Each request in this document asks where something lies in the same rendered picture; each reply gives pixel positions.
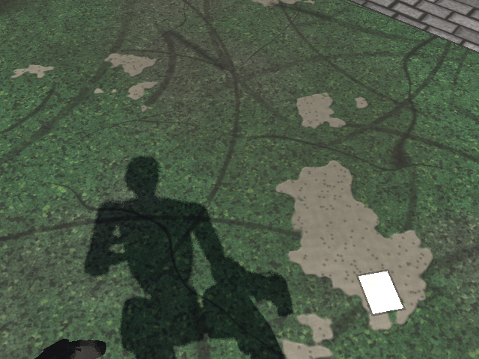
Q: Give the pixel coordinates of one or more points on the left robot hand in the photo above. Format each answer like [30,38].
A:
[80,349]

